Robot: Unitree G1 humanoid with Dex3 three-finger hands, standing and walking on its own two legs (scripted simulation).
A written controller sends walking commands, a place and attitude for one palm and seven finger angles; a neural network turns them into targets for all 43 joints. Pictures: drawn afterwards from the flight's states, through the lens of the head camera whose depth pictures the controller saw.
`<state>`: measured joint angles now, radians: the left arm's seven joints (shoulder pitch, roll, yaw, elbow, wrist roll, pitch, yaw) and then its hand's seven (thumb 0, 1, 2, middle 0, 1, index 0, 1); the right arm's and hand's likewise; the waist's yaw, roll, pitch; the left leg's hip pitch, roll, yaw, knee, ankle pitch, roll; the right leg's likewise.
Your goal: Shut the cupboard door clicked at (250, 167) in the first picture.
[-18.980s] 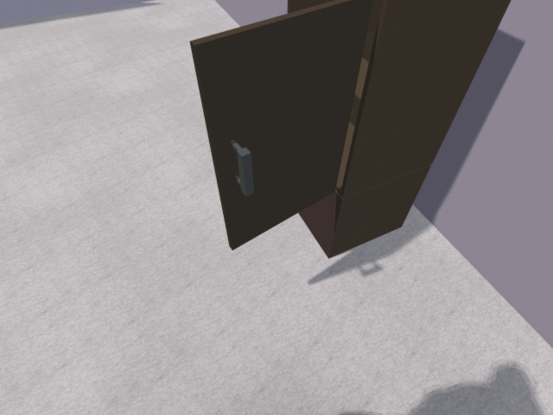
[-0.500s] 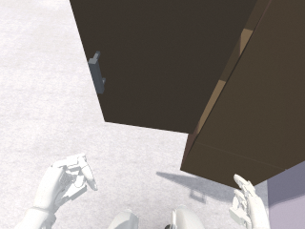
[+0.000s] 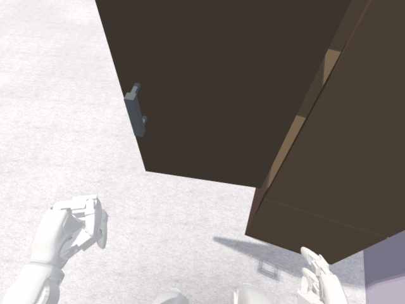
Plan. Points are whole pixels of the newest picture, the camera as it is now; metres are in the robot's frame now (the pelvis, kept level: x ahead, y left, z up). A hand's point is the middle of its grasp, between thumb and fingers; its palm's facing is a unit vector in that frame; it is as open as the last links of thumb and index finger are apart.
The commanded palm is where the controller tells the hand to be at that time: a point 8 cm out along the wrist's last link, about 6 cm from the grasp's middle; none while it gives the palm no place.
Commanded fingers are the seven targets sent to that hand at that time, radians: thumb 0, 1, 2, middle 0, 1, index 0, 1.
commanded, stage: raise the hand and make a fist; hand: left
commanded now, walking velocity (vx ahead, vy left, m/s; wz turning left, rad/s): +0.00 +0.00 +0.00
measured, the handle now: (138, 110) +0.52 +0.19 +0.06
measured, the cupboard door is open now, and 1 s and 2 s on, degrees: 100 100 100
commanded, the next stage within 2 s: bring the fist close to the handle in 0.28 s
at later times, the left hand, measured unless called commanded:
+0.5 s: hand (108, 239) +0.22 +0.18 +0.05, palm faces -0.10 -0.99 -0.04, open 3.1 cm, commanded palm +0.22 +0.23 +0.06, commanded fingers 0.00 0.90 0.90 -1.30 -1.50 -1.30 -1.50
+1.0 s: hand (123, 179) +0.33 +0.18 +0.06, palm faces -0.10 -0.99 -0.03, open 3.1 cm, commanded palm +0.32 +0.23 +0.06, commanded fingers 0.00 0.90 0.90 -1.30 -1.50 -1.30 -1.50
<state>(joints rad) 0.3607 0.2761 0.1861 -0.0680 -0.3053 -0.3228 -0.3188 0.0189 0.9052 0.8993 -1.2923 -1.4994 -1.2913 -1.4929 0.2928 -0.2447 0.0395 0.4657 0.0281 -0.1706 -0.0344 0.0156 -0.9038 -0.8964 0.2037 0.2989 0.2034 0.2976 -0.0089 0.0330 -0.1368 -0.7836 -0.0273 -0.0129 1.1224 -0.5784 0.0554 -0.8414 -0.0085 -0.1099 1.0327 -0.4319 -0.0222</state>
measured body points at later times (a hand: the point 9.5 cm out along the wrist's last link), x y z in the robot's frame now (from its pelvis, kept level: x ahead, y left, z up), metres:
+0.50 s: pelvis -0.01 -0.01 +0.00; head +0.05 +0.00 +0.44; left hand +0.22 +0.23 +0.06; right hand +0.17 -0.24 -0.07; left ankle -0.02 +0.08 -0.66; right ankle +0.04 -0.11 -0.66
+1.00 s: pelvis -0.01 -0.01 +0.00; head +0.06 -0.01 +0.45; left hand +0.33 +0.23 +0.06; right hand +0.12 -0.27 -0.09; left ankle -0.02 +0.08 -0.66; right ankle +0.04 -0.11 -0.66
